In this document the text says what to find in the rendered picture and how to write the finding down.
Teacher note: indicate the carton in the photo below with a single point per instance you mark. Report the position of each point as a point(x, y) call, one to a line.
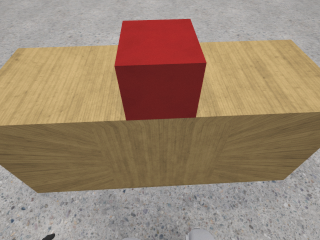
point(160, 68)

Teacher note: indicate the pedestal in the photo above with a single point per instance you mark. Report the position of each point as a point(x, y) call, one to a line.
point(63, 127)

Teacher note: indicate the right robot thigh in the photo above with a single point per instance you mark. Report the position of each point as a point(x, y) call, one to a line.
point(199, 234)

